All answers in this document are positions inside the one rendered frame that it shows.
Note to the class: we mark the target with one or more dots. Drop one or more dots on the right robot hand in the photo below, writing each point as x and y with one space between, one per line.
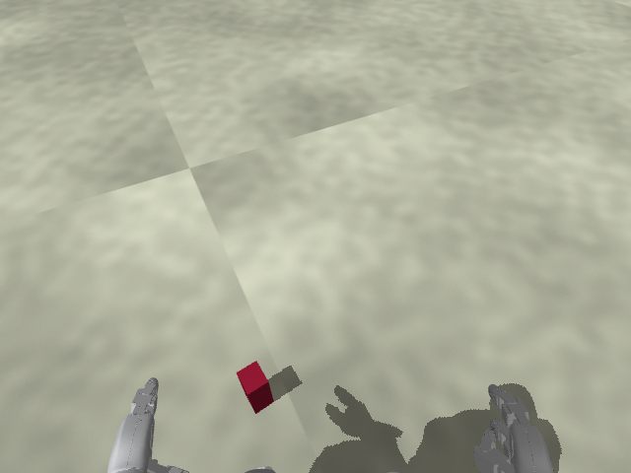
525 450

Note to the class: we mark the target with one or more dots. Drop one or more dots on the left robot hand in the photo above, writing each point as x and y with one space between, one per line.
132 448

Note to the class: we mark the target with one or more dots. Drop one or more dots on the carton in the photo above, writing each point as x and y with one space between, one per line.
255 386

